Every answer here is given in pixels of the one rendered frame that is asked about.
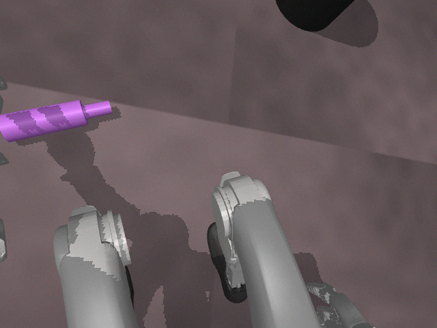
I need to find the right robot foot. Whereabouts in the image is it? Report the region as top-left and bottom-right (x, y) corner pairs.
(207, 222), (247, 303)

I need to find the right robot hand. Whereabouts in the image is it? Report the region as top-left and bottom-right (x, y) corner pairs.
(307, 282), (367, 328)

